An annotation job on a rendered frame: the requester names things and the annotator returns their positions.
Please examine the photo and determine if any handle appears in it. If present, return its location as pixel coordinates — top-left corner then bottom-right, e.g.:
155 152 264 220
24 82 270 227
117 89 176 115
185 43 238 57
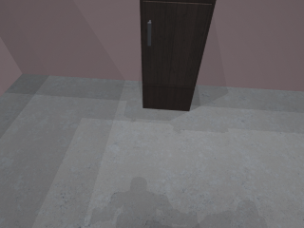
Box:
147 20 152 47

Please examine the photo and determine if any cupboard door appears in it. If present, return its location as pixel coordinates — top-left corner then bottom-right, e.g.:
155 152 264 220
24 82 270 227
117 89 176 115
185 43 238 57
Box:
142 0 212 86

